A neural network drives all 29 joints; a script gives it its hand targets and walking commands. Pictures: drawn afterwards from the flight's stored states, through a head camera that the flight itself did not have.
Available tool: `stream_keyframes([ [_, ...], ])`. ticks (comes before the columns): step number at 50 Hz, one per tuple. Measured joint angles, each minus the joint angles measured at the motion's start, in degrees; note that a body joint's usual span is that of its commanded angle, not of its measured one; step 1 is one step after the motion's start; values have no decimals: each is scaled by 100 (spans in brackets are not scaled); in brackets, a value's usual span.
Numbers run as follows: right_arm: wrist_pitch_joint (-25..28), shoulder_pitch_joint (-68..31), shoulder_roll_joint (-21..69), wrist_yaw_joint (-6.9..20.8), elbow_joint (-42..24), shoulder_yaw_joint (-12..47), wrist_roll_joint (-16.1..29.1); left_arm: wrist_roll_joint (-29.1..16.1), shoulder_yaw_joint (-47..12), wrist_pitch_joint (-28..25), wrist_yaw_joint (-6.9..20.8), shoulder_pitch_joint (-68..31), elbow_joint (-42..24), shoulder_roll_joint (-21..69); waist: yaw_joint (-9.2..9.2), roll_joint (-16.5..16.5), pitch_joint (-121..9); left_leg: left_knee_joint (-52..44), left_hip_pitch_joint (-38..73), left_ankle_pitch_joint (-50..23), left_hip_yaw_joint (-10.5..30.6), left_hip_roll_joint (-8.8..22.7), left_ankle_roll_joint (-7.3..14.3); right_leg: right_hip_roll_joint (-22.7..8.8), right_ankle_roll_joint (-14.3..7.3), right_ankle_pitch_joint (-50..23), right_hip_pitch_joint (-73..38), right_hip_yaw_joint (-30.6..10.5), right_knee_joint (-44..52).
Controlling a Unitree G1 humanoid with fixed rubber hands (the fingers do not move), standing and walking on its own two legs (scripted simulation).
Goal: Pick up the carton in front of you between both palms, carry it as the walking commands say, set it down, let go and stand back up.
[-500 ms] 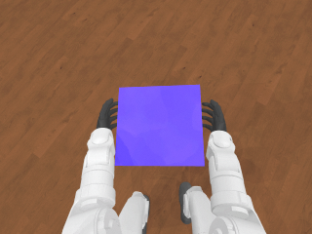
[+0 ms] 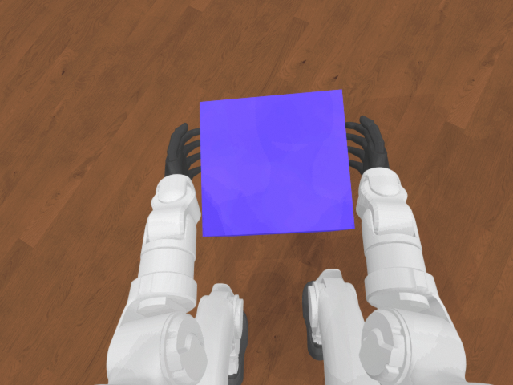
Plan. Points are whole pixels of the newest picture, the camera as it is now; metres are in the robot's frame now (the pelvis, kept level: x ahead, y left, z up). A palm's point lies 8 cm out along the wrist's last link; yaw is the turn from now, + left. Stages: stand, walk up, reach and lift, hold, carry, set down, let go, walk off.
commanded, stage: set down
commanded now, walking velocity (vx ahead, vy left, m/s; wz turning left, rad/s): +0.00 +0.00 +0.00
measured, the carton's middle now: (276, 178) +0.45 -0.03 -0.17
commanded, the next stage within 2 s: none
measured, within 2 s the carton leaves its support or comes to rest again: rests again in 1.26 s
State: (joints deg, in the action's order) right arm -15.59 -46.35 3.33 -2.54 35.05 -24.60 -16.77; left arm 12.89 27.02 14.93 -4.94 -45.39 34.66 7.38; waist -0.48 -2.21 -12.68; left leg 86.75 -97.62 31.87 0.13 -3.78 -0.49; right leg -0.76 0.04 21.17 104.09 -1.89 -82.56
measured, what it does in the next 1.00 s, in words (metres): lowers itself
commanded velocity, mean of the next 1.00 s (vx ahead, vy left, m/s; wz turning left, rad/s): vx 0.00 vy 0.00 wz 0.00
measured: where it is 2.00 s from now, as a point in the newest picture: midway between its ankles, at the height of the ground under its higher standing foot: (275, 348)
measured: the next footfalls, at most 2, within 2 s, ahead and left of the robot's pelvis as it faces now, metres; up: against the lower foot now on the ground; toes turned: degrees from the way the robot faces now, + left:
none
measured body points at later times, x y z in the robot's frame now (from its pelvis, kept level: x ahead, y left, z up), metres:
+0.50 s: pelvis -0.03 -0.01 -0.12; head +0.28 -0.05 +0.20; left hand +0.48 +0.10 -0.24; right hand +0.48 -0.20 -0.25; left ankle +0.05 +0.12 -0.54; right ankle +0.11 -0.12 -0.54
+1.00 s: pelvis -0.03 +0.00 -0.20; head +0.31 -0.03 +0.09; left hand +0.49 +0.10 -0.35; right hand +0.50 -0.21 -0.35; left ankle +0.05 +0.12 -0.54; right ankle +0.11 -0.12 -0.54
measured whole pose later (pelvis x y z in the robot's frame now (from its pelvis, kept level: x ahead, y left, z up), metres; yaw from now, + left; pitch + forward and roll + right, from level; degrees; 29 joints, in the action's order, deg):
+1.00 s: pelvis -0.03 +0.00 -0.20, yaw +3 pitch +41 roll +4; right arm -11.3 -75.9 -17.3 -4.5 58.1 -10.8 1.5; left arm 0.1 18.2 10.6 -12.0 -69.4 46.7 -2.6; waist -3.1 -1.7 9.6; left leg 125.4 -128.6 38.3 -1.0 -5.7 -2.3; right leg -0.8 -0.3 24.0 136.9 -2.6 -119.6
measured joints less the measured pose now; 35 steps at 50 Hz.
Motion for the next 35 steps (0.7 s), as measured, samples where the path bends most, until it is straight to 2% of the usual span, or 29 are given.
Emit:
stream_keyframes([
  [11, 100, -607, -467, -69, 253, 252, 437, -489, -314, -126, -316, -536, 144, -244, -74, 23, 242, 1179, -1269, 245, -83, -45, -53, 7, -2, 163, 1342, -74, -1178],
  [27, 127, -1765, -989, -167, 875, 417, 616, -652, -237, -198, -455, -1639, 661, -607, -134, -43, 1023, 2469, -2487, 376, -77, -98, -186, 14, -89, 170, 2632, -54, -2422],
  [35, 225, -2341, -1403, -223, 1312, 741, 936, -928, -452, -296, -567, -2134, 916, -857, -192, -107, 1665, 3090, -2903, 443, -65, -155, -223, -18, -101, 185, 3052, -35, -2996],
])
